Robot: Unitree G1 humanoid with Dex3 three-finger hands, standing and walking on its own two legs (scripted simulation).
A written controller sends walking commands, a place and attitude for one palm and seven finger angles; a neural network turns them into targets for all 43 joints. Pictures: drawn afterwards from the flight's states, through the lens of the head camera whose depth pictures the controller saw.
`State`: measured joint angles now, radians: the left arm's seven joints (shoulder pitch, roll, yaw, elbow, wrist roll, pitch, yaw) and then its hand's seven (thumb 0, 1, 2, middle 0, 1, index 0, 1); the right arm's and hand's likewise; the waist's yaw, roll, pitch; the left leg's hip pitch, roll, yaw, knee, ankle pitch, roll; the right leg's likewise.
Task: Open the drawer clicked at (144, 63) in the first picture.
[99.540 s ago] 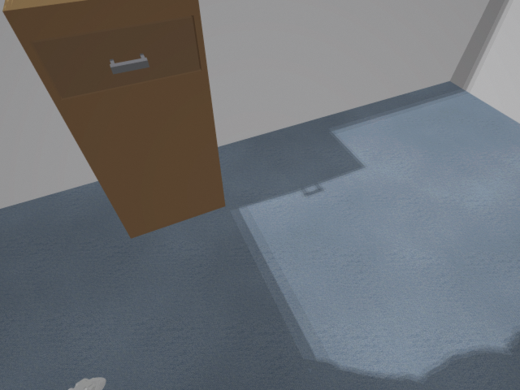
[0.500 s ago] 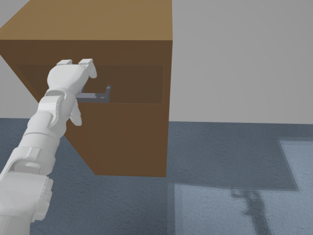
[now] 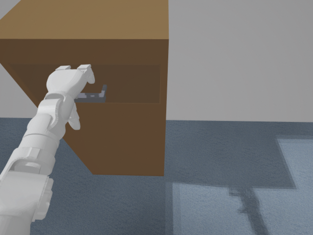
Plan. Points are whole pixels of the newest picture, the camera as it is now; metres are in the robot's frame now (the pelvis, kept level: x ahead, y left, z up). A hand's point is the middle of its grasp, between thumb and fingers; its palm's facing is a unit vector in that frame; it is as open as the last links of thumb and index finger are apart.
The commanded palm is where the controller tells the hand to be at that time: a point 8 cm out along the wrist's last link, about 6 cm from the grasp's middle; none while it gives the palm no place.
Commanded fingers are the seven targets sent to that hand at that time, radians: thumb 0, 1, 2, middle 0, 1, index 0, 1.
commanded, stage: lower the fingers behind the handle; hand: left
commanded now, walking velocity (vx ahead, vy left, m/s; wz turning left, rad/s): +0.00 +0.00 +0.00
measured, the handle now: (89, 92) +0.51 +0.20 +0.06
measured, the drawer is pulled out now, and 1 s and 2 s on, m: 0.00 0.00 0.00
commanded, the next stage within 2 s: lift the fingers back up to retry in 1.34 s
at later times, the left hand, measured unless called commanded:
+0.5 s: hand (80, 100) +0.46 +0.22 +0.07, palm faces -0.02 -0.04 -1.00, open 13.6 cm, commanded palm +0.44 +0.23 +0.12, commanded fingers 0.00 -0.50 0.30 -0.30 -1.20 -0.30 -1.20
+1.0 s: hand (80, 102) +0.46 +0.22 +0.06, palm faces +0.00 +0.01 -1.00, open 13.7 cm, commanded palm +0.43 +0.22 +0.09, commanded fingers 0.00 -0.50 0.30 -0.30 -1.20 -0.30 -1.20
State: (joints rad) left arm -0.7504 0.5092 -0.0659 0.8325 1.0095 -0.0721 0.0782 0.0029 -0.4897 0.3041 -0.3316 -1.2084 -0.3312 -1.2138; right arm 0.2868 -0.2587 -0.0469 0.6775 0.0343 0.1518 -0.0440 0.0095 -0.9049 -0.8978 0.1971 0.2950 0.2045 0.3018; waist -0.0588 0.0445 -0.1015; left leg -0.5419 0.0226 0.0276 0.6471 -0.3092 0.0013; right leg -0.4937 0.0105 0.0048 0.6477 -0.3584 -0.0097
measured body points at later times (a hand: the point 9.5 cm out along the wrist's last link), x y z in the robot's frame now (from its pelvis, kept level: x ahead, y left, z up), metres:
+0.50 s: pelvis +0.00 +0.01 -0.01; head +0.06 +0.00 +0.44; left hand +0.46 +0.22 +0.12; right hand +0.05 -0.26 -0.14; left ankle +0.00 +0.12 -0.72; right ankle -0.03 -0.11 -0.72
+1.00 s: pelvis -0.03 +0.01 -0.02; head +0.05 +0.01 +0.43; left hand +0.46 +0.21 +0.12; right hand +0.00 -0.27 -0.14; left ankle +0.00 +0.12 -0.72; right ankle -0.03 -0.11 -0.72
